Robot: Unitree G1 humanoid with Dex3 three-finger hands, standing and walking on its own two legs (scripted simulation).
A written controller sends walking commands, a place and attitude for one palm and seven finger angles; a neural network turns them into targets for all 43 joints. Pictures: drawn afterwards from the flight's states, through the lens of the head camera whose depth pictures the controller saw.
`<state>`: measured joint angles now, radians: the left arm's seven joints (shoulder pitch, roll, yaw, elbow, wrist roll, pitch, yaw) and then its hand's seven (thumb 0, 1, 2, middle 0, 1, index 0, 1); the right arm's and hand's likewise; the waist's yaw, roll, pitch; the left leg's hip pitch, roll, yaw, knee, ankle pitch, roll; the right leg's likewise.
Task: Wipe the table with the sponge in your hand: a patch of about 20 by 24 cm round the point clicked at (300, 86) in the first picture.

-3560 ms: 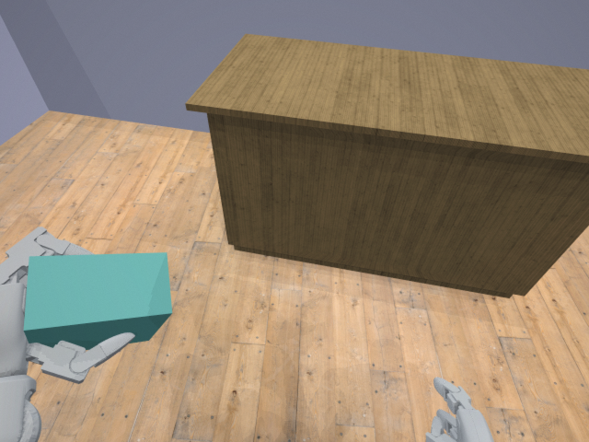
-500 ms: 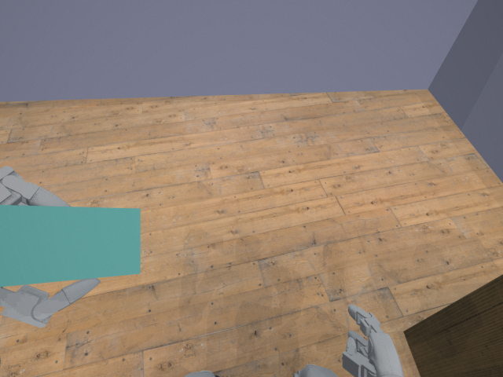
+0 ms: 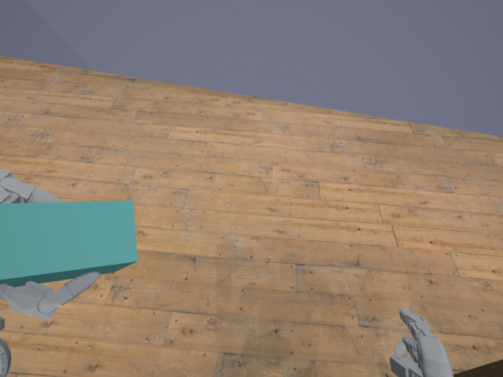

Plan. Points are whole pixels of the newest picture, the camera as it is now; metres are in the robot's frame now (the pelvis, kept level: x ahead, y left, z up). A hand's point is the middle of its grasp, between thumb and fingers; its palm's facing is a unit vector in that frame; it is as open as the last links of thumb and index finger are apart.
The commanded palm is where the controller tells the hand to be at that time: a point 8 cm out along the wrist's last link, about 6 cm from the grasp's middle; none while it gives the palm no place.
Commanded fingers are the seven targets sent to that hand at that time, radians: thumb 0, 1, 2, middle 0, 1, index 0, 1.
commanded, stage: walk to a spot facing it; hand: left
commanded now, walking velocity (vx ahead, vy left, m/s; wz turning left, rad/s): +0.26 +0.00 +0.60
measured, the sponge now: (85, 244) +0.23 +0.20 +0.17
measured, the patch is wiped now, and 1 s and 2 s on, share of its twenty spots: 0.00 0.00 0.00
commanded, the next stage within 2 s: turn to face it in 1.34 s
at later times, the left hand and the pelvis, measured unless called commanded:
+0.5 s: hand out of the picture +0.09 +0.26 +0.18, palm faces +0.62 -0.67 -0.41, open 10.3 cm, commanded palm +0.03 +0.28 +0.19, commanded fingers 0.00 0.10 1.30 -1.20 -1.60 -1.20 -1.60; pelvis -0.04 -0.03 +0.01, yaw +18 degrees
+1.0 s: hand out of the picture +0.11 +0.33 +0.20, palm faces +0.72 -0.55 -0.42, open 10.3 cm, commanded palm +0.04 +0.35 +0.19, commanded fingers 0.00 0.10 1.30 -1.20 -1.60 -1.20 -1.60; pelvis +0.02 +0.02 +0.01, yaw +27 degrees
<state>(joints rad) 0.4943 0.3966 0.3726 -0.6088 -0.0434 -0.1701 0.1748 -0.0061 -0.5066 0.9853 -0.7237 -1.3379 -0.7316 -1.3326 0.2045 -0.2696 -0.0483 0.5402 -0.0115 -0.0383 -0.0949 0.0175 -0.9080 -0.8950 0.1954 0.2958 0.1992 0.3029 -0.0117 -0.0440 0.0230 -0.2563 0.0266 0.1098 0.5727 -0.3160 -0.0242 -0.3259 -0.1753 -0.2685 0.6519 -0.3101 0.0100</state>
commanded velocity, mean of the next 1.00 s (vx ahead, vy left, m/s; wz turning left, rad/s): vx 0.34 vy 0.00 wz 0.36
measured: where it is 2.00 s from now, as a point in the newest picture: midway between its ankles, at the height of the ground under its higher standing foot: outside the picture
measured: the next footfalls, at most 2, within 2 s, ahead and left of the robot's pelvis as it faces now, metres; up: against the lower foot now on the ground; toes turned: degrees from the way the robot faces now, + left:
right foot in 0.40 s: +0.01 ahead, -0.13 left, +0.00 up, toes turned +8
left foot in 0.78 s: +0.04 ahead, +0.16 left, +0.00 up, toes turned +35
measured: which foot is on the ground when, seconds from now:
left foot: down 0.00-0.40, up 0.42-0.76, down 0.78-1.00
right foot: down 0.00-0.00, up 0.02-0.38, down 0.40-0.78, up 0.80-1.00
